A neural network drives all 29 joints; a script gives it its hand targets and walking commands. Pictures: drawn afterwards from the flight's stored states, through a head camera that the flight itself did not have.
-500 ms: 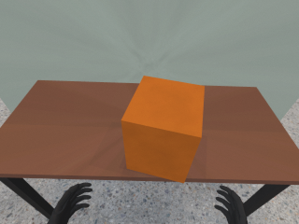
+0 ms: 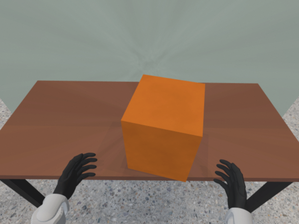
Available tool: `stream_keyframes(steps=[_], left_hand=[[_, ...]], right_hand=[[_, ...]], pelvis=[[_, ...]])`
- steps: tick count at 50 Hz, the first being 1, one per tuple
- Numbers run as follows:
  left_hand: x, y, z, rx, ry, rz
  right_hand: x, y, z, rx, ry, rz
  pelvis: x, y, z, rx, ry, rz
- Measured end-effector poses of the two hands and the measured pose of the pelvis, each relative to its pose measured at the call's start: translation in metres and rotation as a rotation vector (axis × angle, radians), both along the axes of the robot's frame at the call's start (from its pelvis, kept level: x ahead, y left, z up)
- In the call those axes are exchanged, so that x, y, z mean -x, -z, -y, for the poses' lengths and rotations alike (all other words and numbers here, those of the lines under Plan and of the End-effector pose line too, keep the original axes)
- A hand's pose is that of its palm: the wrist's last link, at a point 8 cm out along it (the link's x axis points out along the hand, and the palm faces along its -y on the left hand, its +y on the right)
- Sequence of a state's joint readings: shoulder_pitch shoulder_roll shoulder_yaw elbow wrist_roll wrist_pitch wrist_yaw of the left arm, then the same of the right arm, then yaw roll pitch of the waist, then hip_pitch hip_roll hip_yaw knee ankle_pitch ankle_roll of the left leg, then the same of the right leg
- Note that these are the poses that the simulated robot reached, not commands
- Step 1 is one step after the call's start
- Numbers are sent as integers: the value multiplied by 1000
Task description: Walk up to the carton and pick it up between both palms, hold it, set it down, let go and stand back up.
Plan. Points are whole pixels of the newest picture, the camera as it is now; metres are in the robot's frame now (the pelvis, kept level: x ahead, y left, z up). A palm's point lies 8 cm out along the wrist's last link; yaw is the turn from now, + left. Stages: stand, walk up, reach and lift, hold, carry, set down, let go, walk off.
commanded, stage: reach and lift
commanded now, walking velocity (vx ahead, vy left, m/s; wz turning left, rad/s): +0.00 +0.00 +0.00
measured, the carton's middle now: (164, 128) +0.42 -0.03 +0.01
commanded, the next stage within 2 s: none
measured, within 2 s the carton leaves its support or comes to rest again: neither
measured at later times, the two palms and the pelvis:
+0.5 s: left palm (78, 153) +0.28 +0.20 +0.08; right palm (241, 175) +0.23 -0.19 +0.07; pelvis -0.01 -0.02 +0.00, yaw +0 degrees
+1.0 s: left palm (89, 113) +0.36 +0.17 +0.14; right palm (240, 134) +0.30 -0.20 +0.13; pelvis -0.02 -0.01 +0.00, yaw +0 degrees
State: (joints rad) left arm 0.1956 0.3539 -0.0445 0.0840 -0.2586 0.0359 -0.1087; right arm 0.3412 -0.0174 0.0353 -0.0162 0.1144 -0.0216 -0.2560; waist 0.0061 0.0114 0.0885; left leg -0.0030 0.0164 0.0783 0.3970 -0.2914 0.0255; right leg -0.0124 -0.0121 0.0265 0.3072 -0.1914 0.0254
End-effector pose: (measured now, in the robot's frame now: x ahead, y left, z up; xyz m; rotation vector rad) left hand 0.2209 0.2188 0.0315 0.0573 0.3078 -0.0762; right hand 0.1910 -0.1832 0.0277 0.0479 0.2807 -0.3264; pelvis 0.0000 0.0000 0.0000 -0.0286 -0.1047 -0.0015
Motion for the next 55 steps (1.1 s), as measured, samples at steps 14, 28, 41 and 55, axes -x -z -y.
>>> stream_keyframes(steps=[14, 28, 41, 55], left_hand=[[-38, -21, 21, 2, 4, 22], [-73, -58, 23, 17, 9, 64], [-117, -76, 38, 25, 33, 11], [-155, -113, 44, 8, 48, 61]], right_hand=[[-24, -25, 13, -7, -15, 34], [-44, -54, 12, -11, -16, 88], [-82, -75, 10, -38, -16, 68], [-117, -107, 25, -19, 1, 114]], pelvis=[[-4, -3, 17, -5, -3, -29], [20, -3, 15, -16, 5, -30], [31, -2, 9, -17, 3, -45], [12, -4, 14, -6, -11, -53]])
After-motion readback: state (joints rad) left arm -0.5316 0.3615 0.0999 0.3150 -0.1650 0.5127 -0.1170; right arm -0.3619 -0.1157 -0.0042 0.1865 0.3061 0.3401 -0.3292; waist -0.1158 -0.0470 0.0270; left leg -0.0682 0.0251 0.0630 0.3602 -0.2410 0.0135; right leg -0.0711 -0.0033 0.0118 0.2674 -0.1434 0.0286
